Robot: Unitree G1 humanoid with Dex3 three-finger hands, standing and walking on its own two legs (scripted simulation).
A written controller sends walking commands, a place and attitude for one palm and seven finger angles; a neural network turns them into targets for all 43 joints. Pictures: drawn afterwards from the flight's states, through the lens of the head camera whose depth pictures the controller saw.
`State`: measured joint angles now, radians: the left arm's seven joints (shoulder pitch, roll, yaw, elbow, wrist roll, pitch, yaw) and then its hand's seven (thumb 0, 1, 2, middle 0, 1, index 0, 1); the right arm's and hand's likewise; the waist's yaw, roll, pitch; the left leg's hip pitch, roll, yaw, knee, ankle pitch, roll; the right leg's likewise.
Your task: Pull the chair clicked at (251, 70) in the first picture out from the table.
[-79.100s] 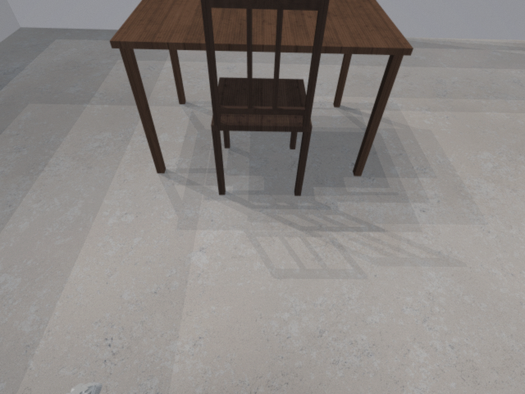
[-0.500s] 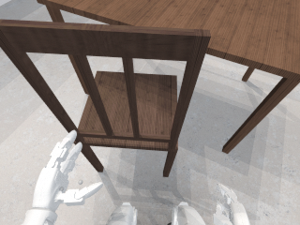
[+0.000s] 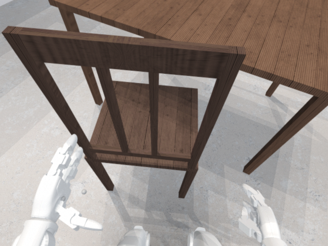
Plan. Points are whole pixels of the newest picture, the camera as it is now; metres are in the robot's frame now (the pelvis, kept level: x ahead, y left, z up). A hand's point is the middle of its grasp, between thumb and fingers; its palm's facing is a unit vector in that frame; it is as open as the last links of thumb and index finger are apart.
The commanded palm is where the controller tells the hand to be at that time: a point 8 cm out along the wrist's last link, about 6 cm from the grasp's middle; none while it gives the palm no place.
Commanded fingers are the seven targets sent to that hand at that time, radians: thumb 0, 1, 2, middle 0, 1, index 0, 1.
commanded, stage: raise the hand toward the chair's back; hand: left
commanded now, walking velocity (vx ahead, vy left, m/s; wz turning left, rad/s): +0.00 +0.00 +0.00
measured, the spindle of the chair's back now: (116, 119) +0.42 +0.16 +0.02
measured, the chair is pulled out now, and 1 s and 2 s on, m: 0.25 0.25 0.25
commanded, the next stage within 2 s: aim the fingers beside a spindle in 0.76 s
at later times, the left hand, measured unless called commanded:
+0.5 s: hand (77, 178) +0.25 +0.20 +0.05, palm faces -0.03 -1.00 -0.05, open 16.9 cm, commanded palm +0.22 +0.26 +0.05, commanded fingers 0.00 -0.50 0.30 -0.06 -0.08 -0.06 -0.08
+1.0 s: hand (80, 180) +0.25 +0.20 +0.04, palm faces -0.03 -1.00 -0.04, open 16.9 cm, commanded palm +0.23 +0.25 +0.04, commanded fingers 0.00 -0.50 0.30 -0.06 -0.08 -0.06 -0.08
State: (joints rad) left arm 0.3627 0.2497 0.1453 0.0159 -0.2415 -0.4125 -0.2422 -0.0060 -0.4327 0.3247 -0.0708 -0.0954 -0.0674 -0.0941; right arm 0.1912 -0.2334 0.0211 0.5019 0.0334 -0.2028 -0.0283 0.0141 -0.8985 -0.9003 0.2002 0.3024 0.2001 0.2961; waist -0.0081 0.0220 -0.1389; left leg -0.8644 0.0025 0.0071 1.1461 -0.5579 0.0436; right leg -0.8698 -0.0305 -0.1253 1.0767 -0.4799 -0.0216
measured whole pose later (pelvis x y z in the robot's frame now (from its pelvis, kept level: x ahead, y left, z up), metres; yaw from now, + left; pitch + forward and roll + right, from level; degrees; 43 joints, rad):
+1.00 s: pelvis +0.00 +0.00 +0.01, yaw +0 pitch +16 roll -3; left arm 0.25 0.26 0.21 0.15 -0.29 -0.43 -0.33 -0.01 -0.50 0.30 -0.06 -0.08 -0.06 -0.08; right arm 0.22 -0.25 0.03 0.56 0.03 -0.23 -0.03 0.01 -0.90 -0.90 0.20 0.30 0.20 0.30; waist -0.02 0.03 -0.13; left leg -0.85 0.00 0.00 1.11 -0.54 0.04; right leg -0.85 -0.03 -0.13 1.04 -0.46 -0.02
